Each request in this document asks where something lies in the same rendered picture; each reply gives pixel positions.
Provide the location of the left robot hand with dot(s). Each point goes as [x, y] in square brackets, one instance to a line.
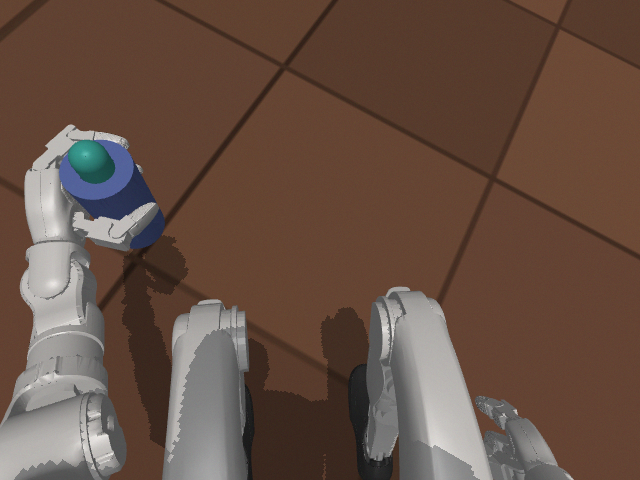
[54, 214]

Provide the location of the right robot arm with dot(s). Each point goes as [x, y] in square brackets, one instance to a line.
[547, 472]

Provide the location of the bottle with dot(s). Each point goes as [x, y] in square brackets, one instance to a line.
[103, 177]

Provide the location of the right robot hand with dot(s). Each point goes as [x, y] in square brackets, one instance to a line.
[512, 456]

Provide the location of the right robot foot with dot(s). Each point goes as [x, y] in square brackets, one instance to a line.
[368, 468]

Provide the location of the left robot arm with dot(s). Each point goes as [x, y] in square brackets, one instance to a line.
[61, 424]

